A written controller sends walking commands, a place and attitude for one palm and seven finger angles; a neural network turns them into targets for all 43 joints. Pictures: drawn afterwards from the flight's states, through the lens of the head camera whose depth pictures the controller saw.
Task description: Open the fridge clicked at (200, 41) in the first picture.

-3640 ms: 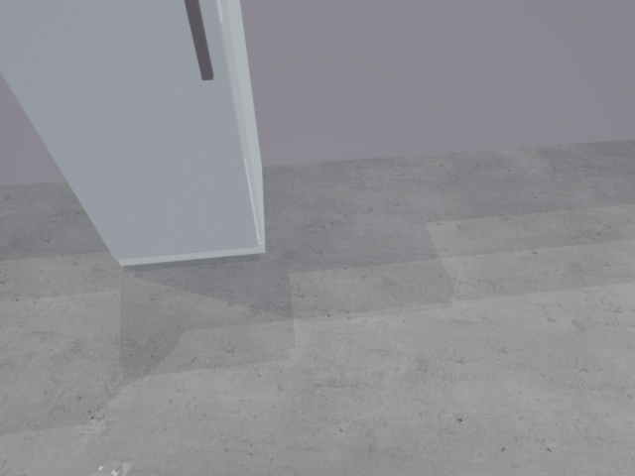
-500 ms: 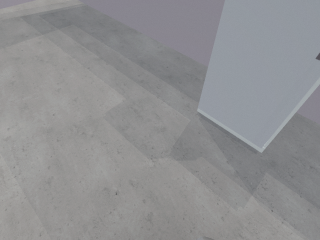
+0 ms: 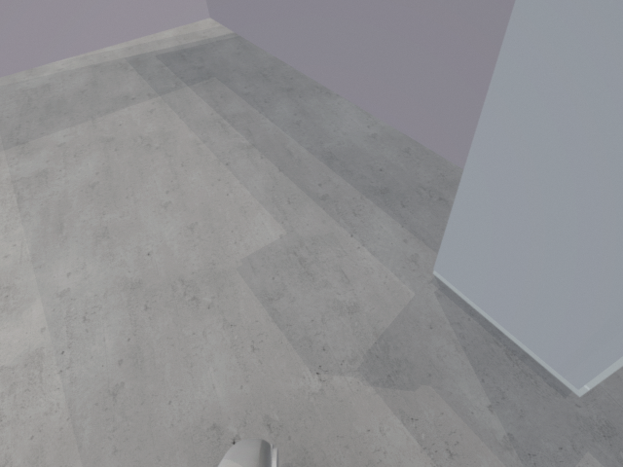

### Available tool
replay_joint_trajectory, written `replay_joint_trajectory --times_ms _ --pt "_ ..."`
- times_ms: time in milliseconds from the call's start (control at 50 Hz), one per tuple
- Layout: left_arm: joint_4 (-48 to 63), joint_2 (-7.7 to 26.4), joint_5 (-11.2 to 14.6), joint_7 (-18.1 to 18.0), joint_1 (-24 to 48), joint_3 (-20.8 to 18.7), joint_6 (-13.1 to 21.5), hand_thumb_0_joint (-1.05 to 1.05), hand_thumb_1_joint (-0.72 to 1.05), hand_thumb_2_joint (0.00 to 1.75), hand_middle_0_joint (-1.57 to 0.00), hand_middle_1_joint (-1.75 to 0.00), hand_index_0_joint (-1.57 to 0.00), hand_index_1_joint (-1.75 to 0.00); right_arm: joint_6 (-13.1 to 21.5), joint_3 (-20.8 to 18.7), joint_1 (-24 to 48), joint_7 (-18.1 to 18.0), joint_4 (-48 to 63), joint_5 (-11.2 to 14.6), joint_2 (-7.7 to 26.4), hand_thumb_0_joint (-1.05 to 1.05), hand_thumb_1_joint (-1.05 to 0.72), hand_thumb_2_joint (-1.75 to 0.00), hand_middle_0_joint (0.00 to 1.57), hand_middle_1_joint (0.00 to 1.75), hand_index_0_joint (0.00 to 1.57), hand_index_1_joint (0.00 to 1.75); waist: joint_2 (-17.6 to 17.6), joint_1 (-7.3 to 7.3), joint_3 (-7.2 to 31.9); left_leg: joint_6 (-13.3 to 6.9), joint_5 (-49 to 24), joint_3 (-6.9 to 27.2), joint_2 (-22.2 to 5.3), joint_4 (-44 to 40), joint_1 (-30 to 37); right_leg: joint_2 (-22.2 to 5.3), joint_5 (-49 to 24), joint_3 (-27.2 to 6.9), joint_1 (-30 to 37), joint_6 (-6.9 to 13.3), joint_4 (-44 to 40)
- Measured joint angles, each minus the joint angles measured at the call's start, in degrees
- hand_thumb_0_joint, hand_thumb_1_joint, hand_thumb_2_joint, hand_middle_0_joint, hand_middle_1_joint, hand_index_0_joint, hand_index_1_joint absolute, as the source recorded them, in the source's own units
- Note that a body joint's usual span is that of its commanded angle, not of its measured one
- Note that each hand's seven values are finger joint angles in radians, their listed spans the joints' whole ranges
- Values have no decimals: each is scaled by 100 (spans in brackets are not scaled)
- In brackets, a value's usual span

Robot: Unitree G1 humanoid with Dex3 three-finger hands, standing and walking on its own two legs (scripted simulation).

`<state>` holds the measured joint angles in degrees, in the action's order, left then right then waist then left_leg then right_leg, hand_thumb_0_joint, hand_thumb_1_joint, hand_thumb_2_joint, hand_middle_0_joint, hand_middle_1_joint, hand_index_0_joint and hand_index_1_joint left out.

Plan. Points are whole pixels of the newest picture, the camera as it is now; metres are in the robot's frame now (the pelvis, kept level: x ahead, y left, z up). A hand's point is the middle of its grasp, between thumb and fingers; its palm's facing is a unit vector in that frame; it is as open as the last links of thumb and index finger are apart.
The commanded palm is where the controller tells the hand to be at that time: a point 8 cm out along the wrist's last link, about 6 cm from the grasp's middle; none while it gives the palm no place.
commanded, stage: walk to a spot facing it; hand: right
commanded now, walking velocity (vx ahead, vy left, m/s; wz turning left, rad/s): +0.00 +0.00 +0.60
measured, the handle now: out of the picture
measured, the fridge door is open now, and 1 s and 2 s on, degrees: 0 0 0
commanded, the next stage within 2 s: turn to face it in 0.14 s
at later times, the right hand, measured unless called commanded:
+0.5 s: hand (388, 378) +0.30 -0.10 -0.17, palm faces -0.16 +0.97 -0.18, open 7.4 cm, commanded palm none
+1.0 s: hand (498, 451) +0.20 -0.26 -0.18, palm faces +0.22 +0.95 -0.24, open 7.4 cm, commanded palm none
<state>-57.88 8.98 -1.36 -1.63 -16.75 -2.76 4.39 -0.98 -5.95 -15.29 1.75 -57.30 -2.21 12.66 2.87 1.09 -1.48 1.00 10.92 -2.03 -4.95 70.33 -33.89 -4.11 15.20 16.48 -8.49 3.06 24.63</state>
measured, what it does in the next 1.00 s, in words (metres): walks ahead: left foot, then right foot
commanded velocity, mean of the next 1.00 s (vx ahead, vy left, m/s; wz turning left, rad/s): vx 0.00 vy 0.00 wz -0.35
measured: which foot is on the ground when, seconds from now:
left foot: up 0.00-0.28, down 0.30-0.72, up 0.74-1.00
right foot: down 0.00-0.30, up 0.32-0.70, down 0.72-1.00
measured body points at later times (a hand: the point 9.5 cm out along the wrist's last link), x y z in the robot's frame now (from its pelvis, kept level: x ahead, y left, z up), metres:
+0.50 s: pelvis +0.15 +0.04 -0.02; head +0.17 +0.05 +0.43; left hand +0.11 +0.25 -0.18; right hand +0.31 -0.15 -0.16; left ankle +0.19 +0.13 -0.74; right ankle +0.13 -0.10 -0.68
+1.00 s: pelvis +0.17 -0.03 +0.00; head +0.20 -0.07 +0.45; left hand +0.27 +0.22 -0.12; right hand +0.18 -0.31 -0.16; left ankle +0.17 +0.17 -0.65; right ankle +0.19 -0.08 -0.74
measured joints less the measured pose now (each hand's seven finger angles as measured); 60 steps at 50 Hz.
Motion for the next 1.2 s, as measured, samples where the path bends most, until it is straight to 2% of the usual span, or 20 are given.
replay_joint_trajectory --times_ms 80,160,260,300,320,340,380,420,480,560,660,720,740,760,800,840,880,960,1040,1200 --pt "-206 17 8 9 -336 12 -54 0 93 90 -20 -30 -20 -30 -81 4 307 25 106 -2 -39 1 -91 -90 20 30 19 30 -16 -107 -58 114 -220 -133 -125 -694 -226 18 181 249 420 -54 -210" --pt "-334 -19 -20 19 -564 26 -140 0 92 90 -20 -30 -20 -30 -137 46 648 31 171 15 -99 1 -91 -90 20 30 19 30 -69 -267 -226 103 -177 -354 -94 -1736 -80 -46 491 490 725 -176 -140" --pt "-387 -49 -47 37 -757 2 -276 1 91 90 -20 -30 -20 -30 -91 113 1017 27 311 27 -192 1 -91 -90 20 30 19 30 -230 -463 -443 -119 180 -618 186 -2772 424 -282 1115 771 894 -422 427" --pt "-410 -88 -11 65 -881 9 -327 1 91 90 -20 -30 -20 -30 64 178 1064 0 393 4 -168 1 -91 -90 20 30 19 30 -225 -502 -440 -312 -236 -708 280 -3373 898 -471 1401 731 680 -503 1286" --pt "-439 -97 27 78 -867 20 -369 1 91 90 -20 -30 -20 -30 181 195 1099 -48 401 8 -174 1 -91 -90 20 30 20 30 -233 -473 -444 -504 -108 -703 308 -3258 879 -526 1532 451 341 -536 2122" --pt "-461 -85 57 66 -780 29 -422 1 91 90 -20 -30 -20 -30 266 234 1139 -101 393 47 -205 0 -91 -90 20 30 20 30 -295 -477 -498 -597 126 -720 345 -3061 862 -490 1676 -27 -45 -547 2974" --pt "-464 -80 76 41 -584 37 -510 1 91 90 -20 -30 -19 -30 324 322 1130 -182 355 94 -259 0 -91 -90 20 30 20 30 -359 -499 -517 -626 416 -755 388 -3012 1024 -290 1666 -812 -676 -547 4161" --pt "-422 -82 52 32 -385 55 -562 1 91 90 -20 -30 -19 -30 312 393 1062 -262 264 113 -326 0 -91 -90 20 30 20 30 -396 -504 -424 -519 393 -789 427 -3281 1279 -217 1381 -1198 -1107 -545 4518" --pt "-268 -107 38 39 -122 81 -620 1 91 90 -20 -30 -19 -30 249 477 966 -313 137 105 -426 0 -90 -90 20 30 20 30 -416 -552 -235 -515 283 -903 413 -3695 1561 -221 1101 -1410 -1524 -578 4100" --pt "-103 -108 -1 80 117 67 -692 1 92 90 -20 -30 -19 -30 186 443 925 -344 179 117 -519 -1 -91 -90 20 30 20 30 -378 -476 -108 -442 263 -1130 278 -3941 1788 -206 965 -1350 -1748 -614 3465" --pt "25 52 2 189 275 -16 -752 2 93 90 -20 -30 -19 -30 122 371 839 -337 305 49 -408 -1 -91 -90 21 30 20 30 -210 -294 -104 -260 438 -1448 -6 -3766 1861 -138 978 -1027 -1547 -601 2555" --pt "207 150 -13 240 319 -52 -708 1 92 90 -20 -30 -19 -30 49 296 693 -327 337 64 -244 0 -91 -90 21 30 20 30 -116 -256 -113 -100 676 -1625 -217 -3343 1736 -70 495 -910 -1191 -509 1651" --pt "256 160 -29 248 344 -65 -675 1 92 90 -20 -30 -19 -30 -1 254 638 -318 340 90 -164 0 -91 -90 21 30 20 30 -32 -250 -119 -9 889 -1563 -312 -3080 1611 26 424 -902 -1232 -311 1651" --pt "309 169 -49 250 374 -66 -643 1 92 90 -20 -30 -19 -30 -68 216 579 -320 333 99 -89 0 -91 -90 21 30 20 30 16 -238 -131 80 1365 -1329 -302 -2643 1412 89 452 -897 -1291 -112 1729" --pt "389 187 -62 214 404 -53 -575 1 92 90 -20 -30 -19 -30 -192 155 488 -325 267 85 36 0 -91 -90 20 30 20 30 5 -249 -141 168 1804 -787 -133 -1533 954 149 461 -937 -1308 129 1669" --pt "418 189 -58 164 393 -28 -541 1 91 90 -20 -30 -19 -30 -225 96 441 -298 197 73 141 0 -91 -90 20 30 20 30 -16 -253 -153 238 1539 -425 -32 -760 646 228 290 -1013 -1197 178 1344" --pt "410 188 -38 135 369 2 -525 1 91 90 -20 -30 -19 -30 -209 58 404 -273 172 74 222 1 -91 -90 20 30 20 30 -25 -220 -157 312 1170 -197 -25 -449 501 327 63 -1089 -1042 201 935" --pt "383 192 -4 131 337 22 -519 1 90 90 -20 -30 -20 -30 -196 36 343 -274 190 89 316 1 -91 -90 20 30 20 30 -100 -169 -122 443 830 64 -55 -483 500 471 -300 -1288 -819 267 309" --pt "384 178 8 152 335 5 -537 1 90 90 -20 -30 -20 -30 -209 27 375 -296 203 99 361 1 -91 -90 20 30 20 30 -134 -182 -94 524 794 214 -65 -742 644 604 -497 -1516 -741 290 28" --pt "401 238 -10 181 372 -71 -601 1 90 90 -20 -30 -20 -30 -219 99 659 -301 317 118 238 1 -90 -90 20 30 20 30 -200 -326 -86 509 1082 318 98 -1459 945 877 -696 -1997 -837 248 -34"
